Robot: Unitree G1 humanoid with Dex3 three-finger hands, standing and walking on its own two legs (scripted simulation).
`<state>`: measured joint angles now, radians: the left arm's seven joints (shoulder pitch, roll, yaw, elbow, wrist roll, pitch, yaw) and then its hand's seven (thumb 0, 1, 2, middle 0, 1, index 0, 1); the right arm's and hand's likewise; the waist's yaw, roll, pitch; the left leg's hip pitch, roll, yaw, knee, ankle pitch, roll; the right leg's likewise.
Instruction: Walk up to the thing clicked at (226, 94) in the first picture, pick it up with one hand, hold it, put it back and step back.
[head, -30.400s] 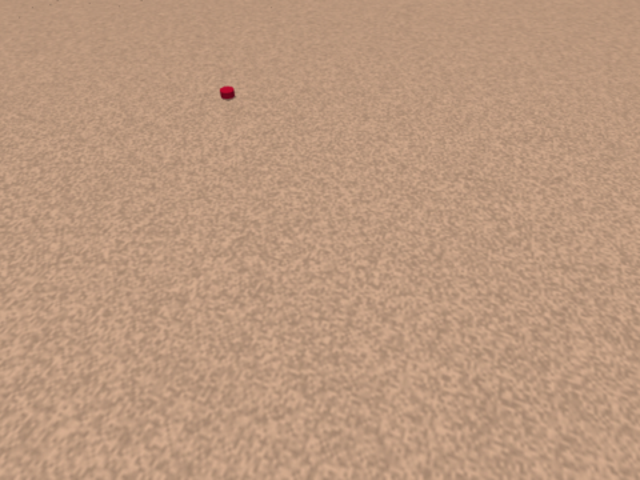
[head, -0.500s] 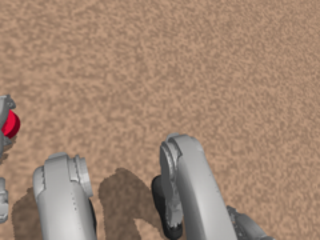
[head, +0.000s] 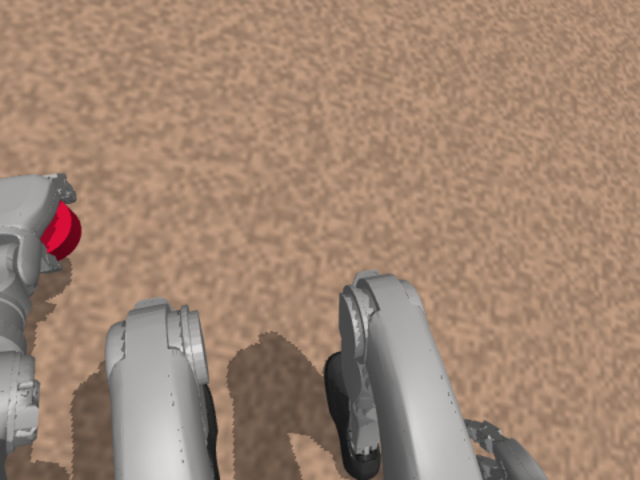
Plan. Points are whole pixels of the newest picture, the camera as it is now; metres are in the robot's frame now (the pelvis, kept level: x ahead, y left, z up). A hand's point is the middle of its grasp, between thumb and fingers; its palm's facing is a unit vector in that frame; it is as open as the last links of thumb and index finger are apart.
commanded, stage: lift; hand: left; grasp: from above
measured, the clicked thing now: (39, 228) +0.44 +0.33 -0.18
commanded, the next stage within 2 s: hold in 1.56 s
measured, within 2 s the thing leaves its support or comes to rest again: neither
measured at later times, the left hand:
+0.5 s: hand out of the picture +0.37 +0.32 -0.02, palm faces -0.43 -0.10 -0.90, open 10.2 cm
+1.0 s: hand out of the picture +0.33 +0.29 +0.19, palm faces -0.42 -0.14 -0.90, open 10.2 cm
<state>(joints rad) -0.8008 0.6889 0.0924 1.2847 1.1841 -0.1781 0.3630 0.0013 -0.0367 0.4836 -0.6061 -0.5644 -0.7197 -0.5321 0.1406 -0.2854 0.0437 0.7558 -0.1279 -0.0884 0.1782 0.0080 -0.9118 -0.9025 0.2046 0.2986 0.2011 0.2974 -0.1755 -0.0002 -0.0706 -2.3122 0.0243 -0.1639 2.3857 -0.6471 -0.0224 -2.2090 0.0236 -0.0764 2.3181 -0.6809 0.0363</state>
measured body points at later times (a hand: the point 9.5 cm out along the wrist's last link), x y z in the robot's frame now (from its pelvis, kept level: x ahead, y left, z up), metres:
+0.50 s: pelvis +0.00 +0.00 +0.09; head +0.18 +0.05 +0.50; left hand +0.39 +0.32 +0.03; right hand +0.13 -0.26 -0.03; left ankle +0.08 +0.13 -0.30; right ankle +0.10 -0.13 -0.30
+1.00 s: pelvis +0.02 +0.01 +0.28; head +0.13 +0.03 +0.71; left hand +0.35 +0.30 +0.24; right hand +0.18 -0.24 +0.16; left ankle +0.08 +0.13 -0.30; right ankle +0.10 -0.13 -0.30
